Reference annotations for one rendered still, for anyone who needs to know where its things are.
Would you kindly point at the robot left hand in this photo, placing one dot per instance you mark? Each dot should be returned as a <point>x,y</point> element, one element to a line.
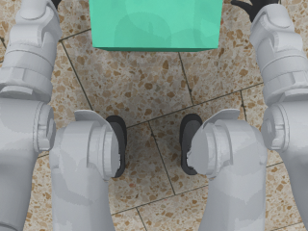
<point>56,3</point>

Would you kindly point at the right robot foot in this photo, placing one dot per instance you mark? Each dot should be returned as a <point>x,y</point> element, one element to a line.
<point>188,127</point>

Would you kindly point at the robot left upper arm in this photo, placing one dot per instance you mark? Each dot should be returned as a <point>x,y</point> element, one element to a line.
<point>27,128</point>

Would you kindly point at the robot right hand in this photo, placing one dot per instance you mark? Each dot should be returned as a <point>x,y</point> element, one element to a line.
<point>253,9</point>

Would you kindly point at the robot left shin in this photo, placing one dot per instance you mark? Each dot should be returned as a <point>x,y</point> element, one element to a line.
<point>80,115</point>

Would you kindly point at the robot right forearm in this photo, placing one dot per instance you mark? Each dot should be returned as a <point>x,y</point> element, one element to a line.
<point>280,56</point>

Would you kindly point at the robot right upper arm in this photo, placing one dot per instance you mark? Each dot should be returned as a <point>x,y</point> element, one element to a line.
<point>285,130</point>

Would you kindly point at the robot left forearm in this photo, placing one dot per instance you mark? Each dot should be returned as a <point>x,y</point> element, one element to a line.
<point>31,52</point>

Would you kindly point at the carton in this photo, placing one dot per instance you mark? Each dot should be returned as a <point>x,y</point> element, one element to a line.
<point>155,25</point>

